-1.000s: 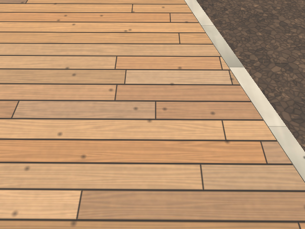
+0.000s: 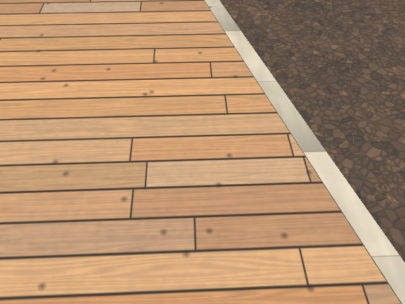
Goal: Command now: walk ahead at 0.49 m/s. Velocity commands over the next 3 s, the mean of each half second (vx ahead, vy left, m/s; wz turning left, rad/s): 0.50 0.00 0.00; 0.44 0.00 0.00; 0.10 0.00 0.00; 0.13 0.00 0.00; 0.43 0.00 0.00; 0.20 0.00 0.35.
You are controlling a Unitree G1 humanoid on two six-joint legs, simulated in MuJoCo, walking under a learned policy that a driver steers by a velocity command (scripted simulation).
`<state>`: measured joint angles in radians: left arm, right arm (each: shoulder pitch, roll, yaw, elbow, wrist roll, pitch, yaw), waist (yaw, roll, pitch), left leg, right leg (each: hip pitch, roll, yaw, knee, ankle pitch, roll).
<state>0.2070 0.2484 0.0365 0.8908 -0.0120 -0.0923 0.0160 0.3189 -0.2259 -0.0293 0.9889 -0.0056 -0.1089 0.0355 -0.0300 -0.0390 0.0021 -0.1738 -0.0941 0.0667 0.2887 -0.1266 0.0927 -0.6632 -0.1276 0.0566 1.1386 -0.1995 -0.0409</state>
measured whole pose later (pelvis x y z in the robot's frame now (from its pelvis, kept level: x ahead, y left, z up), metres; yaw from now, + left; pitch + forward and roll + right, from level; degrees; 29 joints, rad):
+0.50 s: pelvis +0.28 -0.08 +0.00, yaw +1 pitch +1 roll +0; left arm 0.29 0.23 0.04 0.92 0.00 -0.11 -0.03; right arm 0.23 -0.28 -0.04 0.93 0.02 -0.09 0.00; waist 0.02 0.04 0.00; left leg -0.59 0.10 -0.03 1.12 -0.24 0.05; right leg -0.22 0.04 -0.06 0.34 -0.15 -0.07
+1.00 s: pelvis +0.54 -0.01 -0.01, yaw +1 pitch +2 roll +0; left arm 0.28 0.26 0.05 0.97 -0.01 -0.08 0.02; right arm 0.13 -0.24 -0.05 0.90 -0.01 -0.10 0.03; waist 0.00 -0.03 0.05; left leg -0.37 -0.02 0.06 0.46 -0.12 0.07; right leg -0.43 -0.03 0.04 1.18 -0.45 0.00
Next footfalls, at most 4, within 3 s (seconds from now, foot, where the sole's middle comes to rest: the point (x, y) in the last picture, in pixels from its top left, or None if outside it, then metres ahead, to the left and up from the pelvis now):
0.30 right None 0.34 -0.17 -0.78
0.86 left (184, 266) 0.65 0.07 -0.78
1.28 right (250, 244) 0.73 -0.17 -0.78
2.52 left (184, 164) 1.11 0.07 -0.78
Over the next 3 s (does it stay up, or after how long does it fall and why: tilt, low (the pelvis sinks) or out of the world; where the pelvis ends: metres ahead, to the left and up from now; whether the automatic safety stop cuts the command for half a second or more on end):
stays up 1.10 -0.03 -0.01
